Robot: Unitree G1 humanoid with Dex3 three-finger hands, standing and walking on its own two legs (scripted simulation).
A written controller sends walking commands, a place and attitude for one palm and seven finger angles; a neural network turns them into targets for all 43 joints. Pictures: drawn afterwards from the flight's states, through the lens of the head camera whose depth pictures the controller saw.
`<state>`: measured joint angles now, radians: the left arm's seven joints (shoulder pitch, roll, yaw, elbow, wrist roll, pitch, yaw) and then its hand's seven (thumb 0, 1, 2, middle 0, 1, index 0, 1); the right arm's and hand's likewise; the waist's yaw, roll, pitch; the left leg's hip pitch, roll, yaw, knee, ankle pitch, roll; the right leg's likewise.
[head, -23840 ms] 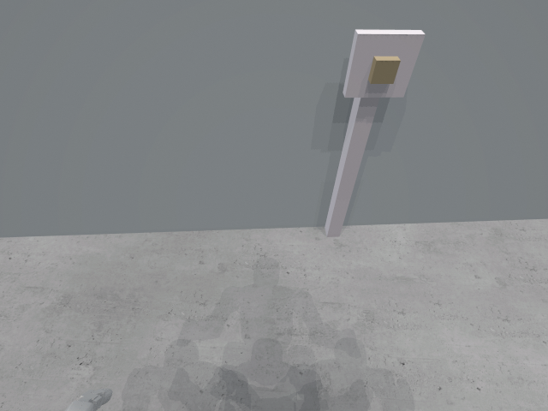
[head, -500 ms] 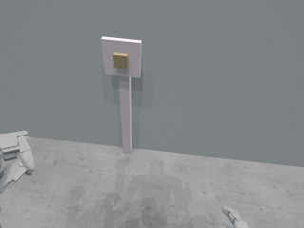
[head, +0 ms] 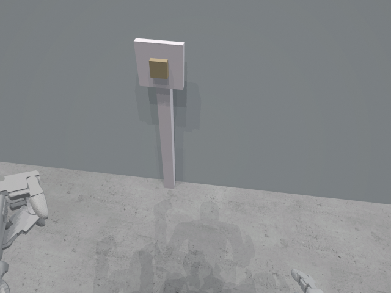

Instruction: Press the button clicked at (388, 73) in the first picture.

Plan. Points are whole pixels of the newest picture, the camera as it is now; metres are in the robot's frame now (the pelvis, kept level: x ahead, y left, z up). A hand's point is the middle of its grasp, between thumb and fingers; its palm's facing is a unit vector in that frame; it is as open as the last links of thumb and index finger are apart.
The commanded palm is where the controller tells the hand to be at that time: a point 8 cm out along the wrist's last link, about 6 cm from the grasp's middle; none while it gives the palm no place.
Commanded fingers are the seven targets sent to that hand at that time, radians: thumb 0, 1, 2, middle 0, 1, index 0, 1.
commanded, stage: stop stepping back and stand still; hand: left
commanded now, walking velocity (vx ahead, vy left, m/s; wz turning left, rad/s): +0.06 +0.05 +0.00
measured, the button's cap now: (159, 68) +0.87 +0.20 +0.06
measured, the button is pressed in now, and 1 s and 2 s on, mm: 0 0 0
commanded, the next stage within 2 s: let the arm hang, fingers relaxed in 0.02 s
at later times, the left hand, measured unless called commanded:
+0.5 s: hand out of the picture +0.04 +0.20 -0.16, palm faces +0.09 -0.96 -0.25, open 3.7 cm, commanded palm none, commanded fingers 0.00 0.90 0.90 -0.57 -0.70 -0.57 -0.70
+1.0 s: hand out of the picture -0.01 +0.18 -0.16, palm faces +0.08 -0.98 -0.18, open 7.2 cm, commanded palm none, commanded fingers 0.00 0.90 0.90 -0.20 -0.30 -0.20 -0.30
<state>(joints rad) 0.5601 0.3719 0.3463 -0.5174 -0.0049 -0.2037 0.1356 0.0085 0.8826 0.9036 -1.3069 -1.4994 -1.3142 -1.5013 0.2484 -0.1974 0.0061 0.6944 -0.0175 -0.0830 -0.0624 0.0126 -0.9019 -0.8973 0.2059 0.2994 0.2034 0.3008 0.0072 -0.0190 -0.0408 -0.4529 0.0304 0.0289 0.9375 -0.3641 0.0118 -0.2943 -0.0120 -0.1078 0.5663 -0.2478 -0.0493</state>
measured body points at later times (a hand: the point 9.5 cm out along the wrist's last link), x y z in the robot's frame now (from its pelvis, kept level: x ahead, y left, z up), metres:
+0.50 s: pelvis +0.00 +0.00 +0.00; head +0.02 +0.01 +0.45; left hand +0.04 +0.25 -0.14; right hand +0.06 -0.23 -0.14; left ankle +0.04 +0.13 -0.73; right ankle +0.02 -0.11 -0.73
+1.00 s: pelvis +0.00 +0.01 +0.01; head +0.00 +0.01 +0.46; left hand -0.02 +0.23 -0.15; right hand +0.00 -0.20 -0.15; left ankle +0.04 +0.13 -0.73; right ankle +0.02 -0.11 -0.73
